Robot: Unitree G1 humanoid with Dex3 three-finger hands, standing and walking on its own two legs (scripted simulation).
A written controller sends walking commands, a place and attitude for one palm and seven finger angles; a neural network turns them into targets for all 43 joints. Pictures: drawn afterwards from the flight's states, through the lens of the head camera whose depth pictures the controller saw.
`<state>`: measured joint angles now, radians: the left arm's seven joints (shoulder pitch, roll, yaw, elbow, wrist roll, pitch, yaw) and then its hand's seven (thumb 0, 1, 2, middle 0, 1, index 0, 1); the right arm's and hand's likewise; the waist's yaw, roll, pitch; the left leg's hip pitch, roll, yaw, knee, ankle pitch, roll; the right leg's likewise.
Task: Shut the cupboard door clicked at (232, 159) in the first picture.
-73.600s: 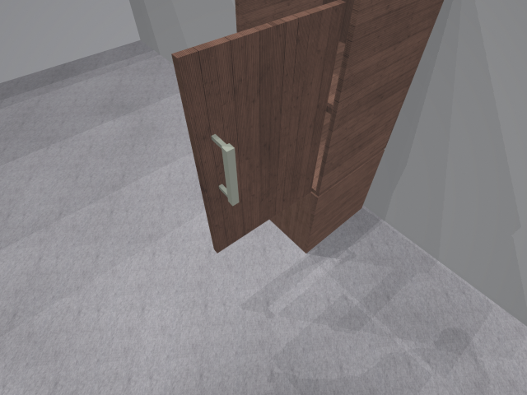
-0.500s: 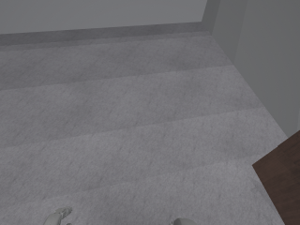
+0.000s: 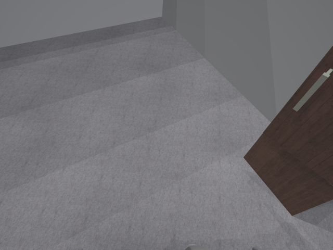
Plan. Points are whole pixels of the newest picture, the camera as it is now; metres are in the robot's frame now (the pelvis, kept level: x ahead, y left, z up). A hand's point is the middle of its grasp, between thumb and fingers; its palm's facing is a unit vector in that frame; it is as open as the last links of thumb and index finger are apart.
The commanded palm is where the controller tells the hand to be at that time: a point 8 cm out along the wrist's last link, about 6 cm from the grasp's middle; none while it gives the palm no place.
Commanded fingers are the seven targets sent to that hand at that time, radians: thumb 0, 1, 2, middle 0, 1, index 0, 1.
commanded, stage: turn to face it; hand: left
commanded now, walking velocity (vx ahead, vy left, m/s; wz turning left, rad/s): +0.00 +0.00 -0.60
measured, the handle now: (312, 90) +0.64 -0.48 +0.00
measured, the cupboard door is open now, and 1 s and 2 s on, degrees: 13 13 13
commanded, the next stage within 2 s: take the last steps up to it in 1.20 s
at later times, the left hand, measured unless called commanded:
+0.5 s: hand (113, 246) +0.14 +0.14 -0.15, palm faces -0.27 -0.93 -0.26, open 7.3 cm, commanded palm none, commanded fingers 0.00 0.90 0.90 -0.20 -0.30 -0.20 -0.30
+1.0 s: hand (139, 215) +0.22 +0.09 -0.15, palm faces -0.55 -0.79 -0.26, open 7.3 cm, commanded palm none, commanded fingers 0.00 0.90 0.90 -0.20 -0.30 -0.20 -0.30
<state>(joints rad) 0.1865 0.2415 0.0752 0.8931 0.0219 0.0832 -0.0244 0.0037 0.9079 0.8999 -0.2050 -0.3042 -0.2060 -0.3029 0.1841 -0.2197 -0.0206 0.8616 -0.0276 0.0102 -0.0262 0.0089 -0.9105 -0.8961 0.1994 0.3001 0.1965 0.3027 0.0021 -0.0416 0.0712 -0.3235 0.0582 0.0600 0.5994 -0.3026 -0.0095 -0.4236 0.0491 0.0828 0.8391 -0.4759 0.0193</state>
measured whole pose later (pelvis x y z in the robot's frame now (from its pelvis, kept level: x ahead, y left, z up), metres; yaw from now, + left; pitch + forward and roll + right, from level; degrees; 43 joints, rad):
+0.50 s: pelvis +0.00 -0.03 +0.01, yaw -17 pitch +1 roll +1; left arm 0.19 0.22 0.06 0.88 0.03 0.05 -0.01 0.00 0.91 0.90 -0.20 -0.30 -0.21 -0.30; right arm 0.16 -0.27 -0.05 0.89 -0.02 0.06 -0.02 0.01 -0.91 -0.90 0.20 0.30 0.20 0.30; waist -0.01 0.02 0.09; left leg -0.48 0.07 0.04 1.00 -0.41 -0.09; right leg -0.27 0.02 0.03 0.53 -0.27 -0.02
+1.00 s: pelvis +0.01 -0.03 +0.00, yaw -35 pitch +1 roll -1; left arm 0.15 0.26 0.07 0.88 0.03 0.05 -0.04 0.00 0.91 0.90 -0.20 -0.30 -0.20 -0.30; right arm 0.26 -0.25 -0.04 0.91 -0.02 0.04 -0.01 0.01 -0.91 -0.90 0.20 0.30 0.20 0.30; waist -0.02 0.03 0.07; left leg -0.30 0.17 0.18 0.69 -0.40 -0.05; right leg -0.28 -0.02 -0.05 0.58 -0.29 -0.01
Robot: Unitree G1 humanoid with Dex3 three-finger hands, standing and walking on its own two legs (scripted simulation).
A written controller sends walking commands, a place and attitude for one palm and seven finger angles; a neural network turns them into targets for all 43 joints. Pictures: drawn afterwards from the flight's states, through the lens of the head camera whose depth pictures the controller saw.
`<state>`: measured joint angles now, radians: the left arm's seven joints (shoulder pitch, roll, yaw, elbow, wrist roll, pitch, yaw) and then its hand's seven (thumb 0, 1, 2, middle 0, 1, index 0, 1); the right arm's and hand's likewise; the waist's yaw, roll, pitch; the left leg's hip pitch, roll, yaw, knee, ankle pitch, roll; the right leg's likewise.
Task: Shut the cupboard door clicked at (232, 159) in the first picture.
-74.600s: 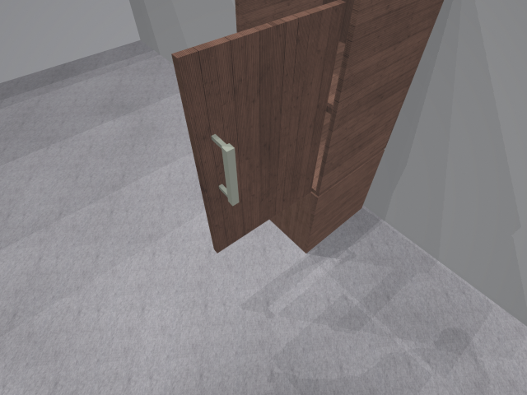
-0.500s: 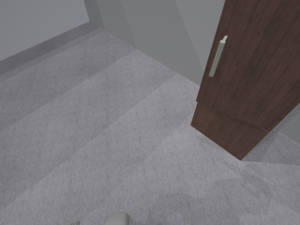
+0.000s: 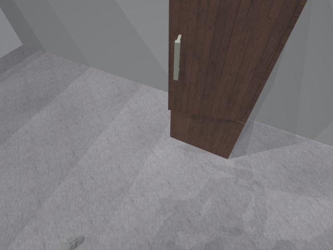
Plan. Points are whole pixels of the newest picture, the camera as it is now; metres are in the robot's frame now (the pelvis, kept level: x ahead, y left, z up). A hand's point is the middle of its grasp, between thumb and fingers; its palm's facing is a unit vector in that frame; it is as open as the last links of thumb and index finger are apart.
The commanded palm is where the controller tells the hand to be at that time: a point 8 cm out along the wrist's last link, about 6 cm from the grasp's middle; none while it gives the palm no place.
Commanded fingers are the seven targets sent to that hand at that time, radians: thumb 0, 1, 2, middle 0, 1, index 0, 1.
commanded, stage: turn to face it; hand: left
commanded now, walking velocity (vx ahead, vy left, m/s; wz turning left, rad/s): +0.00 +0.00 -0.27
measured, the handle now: (177, 58) +0.77 -0.01 +0.01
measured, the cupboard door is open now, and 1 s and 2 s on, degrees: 13 13 13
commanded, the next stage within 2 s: take the last steps up to it in 0.20 s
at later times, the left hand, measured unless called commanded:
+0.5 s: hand out of the picture +0.11 +0.19 -0.15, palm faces -0.14 -0.98 -0.16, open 7.3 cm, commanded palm none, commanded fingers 0.00 0.90 0.90 -0.20 -0.30 -0.20 -0.30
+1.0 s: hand out of the picture +0.13 +0.12 -0.17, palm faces -0.11 -0.99 -0.13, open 7.3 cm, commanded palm none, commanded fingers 0.00 0.90 0.90 -0.20 -0.30 -0.20 -0.30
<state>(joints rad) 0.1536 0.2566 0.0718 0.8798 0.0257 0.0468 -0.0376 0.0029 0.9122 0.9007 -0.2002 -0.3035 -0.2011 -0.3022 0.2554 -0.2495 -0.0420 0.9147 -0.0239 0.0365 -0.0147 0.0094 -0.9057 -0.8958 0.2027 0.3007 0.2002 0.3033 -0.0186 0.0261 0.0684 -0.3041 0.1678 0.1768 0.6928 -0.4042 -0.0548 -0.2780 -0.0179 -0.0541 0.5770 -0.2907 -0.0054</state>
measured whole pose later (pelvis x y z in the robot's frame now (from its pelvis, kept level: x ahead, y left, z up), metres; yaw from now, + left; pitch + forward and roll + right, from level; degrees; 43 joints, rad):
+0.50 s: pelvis +0.02 +0.01 +0.02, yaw -9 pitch +1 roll -2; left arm 0.21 0.22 0.07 0.98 0.03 0.06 -0.04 0.00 0.91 0.90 -0.20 -0.30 -0.20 -0.30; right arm 0.30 -0.16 -0.01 0.98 -0.04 -0.01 -0.03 0.01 -0.91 -0.90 0.20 0.30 0.20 0.30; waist -0.02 -0.02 0.02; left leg -0.21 0.08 0.12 0.45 -0.25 0.01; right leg -0.42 0.00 -0.02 0.95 -0.42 0.01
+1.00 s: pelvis +0.14 -0.05 +0.01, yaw -9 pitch +0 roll -2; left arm 0.36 0.15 0.04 1.13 0.02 -0.04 -0.01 0.00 0.92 0.90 -0.20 -0.30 -0.20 -0.30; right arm 0.22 -0.18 -0.04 1.01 -0.03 -0.02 0.01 0.01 -0.91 -0.90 0.20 0.30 0.19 0.30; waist -0.01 -0.01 0.04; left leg -0.43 0.08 0.11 0.63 -0.24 0.00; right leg -0.02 0.02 -0.11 0.39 -0.37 -0.01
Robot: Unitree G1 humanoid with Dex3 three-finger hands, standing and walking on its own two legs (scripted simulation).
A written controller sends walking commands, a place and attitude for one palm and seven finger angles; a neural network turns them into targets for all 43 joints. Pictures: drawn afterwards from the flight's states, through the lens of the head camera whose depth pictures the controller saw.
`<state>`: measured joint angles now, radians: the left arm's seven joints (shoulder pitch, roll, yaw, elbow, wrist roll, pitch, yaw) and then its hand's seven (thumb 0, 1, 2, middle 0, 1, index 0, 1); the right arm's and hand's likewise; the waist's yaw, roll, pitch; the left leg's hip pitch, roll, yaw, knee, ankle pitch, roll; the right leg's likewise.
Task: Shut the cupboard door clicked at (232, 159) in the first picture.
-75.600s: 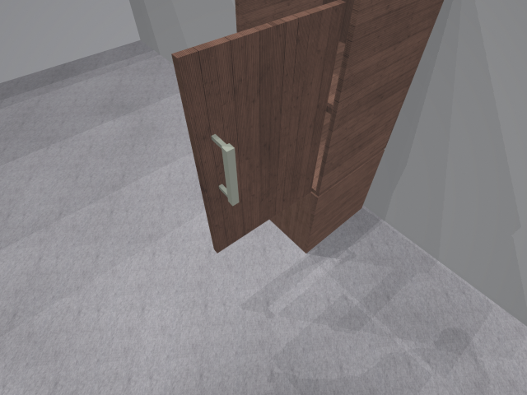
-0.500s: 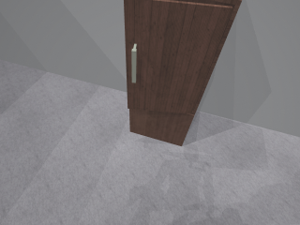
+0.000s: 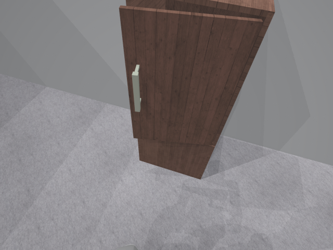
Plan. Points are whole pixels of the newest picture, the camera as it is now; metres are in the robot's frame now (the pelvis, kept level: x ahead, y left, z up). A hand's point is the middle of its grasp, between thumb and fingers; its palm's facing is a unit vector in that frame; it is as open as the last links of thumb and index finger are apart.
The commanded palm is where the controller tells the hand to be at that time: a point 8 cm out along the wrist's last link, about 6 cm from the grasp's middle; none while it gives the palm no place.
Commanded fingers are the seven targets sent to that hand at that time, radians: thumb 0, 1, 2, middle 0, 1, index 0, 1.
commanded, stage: take the last steps up to it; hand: left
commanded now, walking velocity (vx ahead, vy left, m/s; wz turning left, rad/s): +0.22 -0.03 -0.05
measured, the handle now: (137, 89) +0.61 +0.14 +0.00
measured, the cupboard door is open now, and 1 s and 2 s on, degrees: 13 13 13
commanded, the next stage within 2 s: come to a stop and stand still in 0.20 s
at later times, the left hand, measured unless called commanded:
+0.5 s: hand (121, 218) +0.23 +0.14 -0.16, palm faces -0.03 -0.97 -0.22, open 7.3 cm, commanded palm none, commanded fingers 0.00 0.90 0.90 -0.20 -0.30 -0.20 -0.30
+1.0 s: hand (87, 241) +0.17 +0.22 -0.18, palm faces +0.04 -0.98 -0.19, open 7.3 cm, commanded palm none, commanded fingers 0.00 0.90 0.90 -0.20 -0.30 -0.20 -0.30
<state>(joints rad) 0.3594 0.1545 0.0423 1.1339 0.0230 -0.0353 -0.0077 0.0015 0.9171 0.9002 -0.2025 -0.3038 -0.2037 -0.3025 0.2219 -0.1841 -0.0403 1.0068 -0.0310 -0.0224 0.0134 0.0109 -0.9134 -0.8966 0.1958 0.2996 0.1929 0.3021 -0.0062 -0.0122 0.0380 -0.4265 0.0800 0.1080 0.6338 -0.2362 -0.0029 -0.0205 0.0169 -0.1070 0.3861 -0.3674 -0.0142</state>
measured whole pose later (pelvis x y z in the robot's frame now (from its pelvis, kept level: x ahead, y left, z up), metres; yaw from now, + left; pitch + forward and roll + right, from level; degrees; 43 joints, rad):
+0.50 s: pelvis +0.15 -0.04 +0.00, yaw -1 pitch +0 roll +1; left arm 0.16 0.16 0.02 1.04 0.02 -0.03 0.02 0.00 0.92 0.90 -0.20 -0.30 -0.20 -0.30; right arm 0.28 -0.18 -0.03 1.09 0.00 0.03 -0.02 0.01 -0.92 -0.90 0.20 0.30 0.19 0.30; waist -0.03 0.02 0.06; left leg -0.25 0.03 0.06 0.73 -0.52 -0.03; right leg -0.29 -0.03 -0.08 0.53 -0.24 -0.03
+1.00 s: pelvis +0.14 +0.02 +0.01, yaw -1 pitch +0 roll -2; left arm 0.23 0.25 0.07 1.03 0.02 0.07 0.01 0.00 0.91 0.90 -0.20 -0.30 -0.20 -0.30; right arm 0.16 -0.14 0.00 0.98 -0.03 0.02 -0.04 0.01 -0.91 -0.90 0.20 0.30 0.20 0.30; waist 0.02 -0.05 0.06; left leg -0.25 0.03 0.05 0.46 -0.21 0.04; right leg -0.37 0.01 0.03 0.96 -0.44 0.04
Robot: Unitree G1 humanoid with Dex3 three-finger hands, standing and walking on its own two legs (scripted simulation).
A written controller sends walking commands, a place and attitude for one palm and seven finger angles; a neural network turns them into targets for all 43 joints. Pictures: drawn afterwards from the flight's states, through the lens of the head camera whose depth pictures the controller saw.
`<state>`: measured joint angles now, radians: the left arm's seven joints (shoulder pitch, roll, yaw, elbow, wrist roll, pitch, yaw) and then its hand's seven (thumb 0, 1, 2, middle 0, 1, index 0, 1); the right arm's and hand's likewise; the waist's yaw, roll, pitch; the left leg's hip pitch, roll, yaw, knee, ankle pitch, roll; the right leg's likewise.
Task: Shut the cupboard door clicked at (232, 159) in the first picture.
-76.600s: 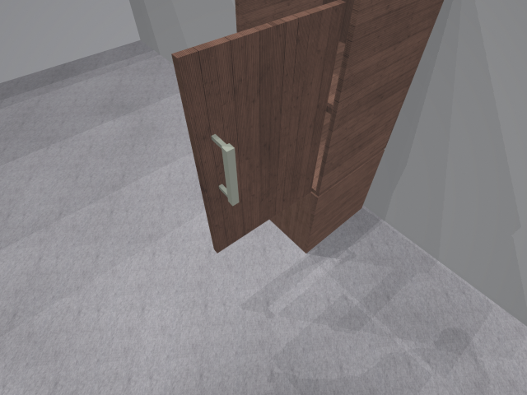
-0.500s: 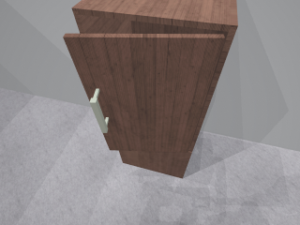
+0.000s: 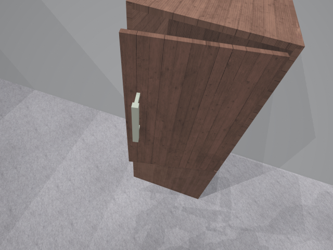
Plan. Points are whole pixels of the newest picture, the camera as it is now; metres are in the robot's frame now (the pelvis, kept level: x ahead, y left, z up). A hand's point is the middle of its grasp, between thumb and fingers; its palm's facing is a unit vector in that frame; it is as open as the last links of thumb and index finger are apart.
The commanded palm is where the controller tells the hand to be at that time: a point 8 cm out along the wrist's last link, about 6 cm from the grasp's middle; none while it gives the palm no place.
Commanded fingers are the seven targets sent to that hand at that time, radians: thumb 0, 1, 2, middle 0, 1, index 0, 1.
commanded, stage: come to a stop and stand still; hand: left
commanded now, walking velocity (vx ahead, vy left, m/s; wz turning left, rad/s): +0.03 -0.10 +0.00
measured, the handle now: (136, 119) +0.47 +0.13 -0.01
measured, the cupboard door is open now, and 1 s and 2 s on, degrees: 13 13 13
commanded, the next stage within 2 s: look again from close up in 0.50 s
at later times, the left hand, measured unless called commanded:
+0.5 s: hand out of the picture -0.01 +0.12 -0.18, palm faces +0.01 -0.99 -0.17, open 7.2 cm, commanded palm none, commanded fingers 0.00 0.90 0.90 -0.20 -0.30 -0.20 -0.30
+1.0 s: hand out of the picture +0.02 +0.18 -0.18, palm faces +0.03 -0.96 -0.27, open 7.3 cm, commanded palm none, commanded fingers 0.00 0.90 0.90 -0.20 -0.30 -0.20 -0.30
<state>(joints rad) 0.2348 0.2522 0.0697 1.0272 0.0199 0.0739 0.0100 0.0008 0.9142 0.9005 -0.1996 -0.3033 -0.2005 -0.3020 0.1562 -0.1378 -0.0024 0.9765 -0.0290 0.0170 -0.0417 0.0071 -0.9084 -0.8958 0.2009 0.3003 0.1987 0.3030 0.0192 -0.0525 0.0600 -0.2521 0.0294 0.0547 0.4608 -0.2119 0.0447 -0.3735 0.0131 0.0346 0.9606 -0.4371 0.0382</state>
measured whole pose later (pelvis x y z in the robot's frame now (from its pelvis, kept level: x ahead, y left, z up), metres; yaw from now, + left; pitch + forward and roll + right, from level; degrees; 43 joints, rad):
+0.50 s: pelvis -0.03 -0.05 +0.00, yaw +0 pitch -2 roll +0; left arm 0.25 0.16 0.02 1.12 0.01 0.02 0.02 0.01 0.93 0.90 -0.20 -0.30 -0.20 -0.30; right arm 0.35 -0.14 -0.02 1.16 -0.02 0.03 -0.03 0.01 -0.91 -0.90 0.20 0.30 0.19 0.30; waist -0.04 -0.02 0.03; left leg -0.25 0.06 0.03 0.44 -0.16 -0.03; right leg -0.12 0.00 -0.01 0.43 -0.29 0.00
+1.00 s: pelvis -0.03 -0.03 -0.01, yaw +0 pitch -3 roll -1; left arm 0.28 0.23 0.02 0.95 0.02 0.00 0.03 0.00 0.91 0.90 -0.20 -0.30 -0.20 -0.30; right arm 0.18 -0.23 -0.03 0.94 -0.02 0.00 -0.01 0.01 -0.91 -0.90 0.20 0.30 0.20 0.30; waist 0.00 0.01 0.01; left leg -0.30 0.03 0.04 0.58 -0.23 0.01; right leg -0.16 -0.03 0.00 0.56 -0.35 0.04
